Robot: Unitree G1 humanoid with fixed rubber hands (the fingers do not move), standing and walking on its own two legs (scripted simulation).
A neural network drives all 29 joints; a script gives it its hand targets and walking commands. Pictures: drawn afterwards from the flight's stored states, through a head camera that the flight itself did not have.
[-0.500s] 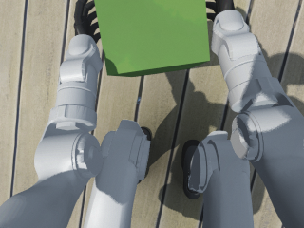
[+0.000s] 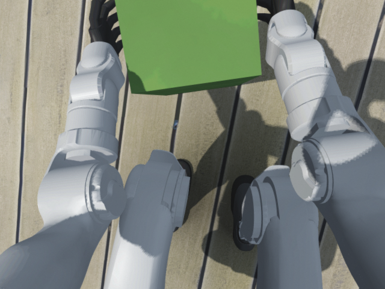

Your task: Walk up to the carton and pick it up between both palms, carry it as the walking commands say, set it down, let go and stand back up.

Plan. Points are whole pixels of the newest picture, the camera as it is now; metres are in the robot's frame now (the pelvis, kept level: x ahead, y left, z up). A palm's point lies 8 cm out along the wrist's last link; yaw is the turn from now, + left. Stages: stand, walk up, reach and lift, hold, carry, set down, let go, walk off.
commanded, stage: set down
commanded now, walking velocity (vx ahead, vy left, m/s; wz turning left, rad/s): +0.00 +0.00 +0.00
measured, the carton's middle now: (194, 51) +0.51 +0.07 -0.23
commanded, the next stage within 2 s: none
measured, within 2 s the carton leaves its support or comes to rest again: neither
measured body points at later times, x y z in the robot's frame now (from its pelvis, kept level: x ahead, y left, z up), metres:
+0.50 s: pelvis +0.00 +0.00 +0.00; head +0.36 -0.01 +0.27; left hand +0.51 +0.22 -0.16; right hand +0.57 -0.07 -0.16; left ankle +0.12 +0.11 -0.34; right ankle +0.10 -0.09 -0.34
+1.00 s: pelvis +0.00 +0.00 +0.00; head +0.36 -0.01 +0.26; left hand +0.51 +0.22 -0.17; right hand +0.57 -0.09 -0.18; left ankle +0.12 +0.11 -0.34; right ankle +0.09 -0.09 -0.34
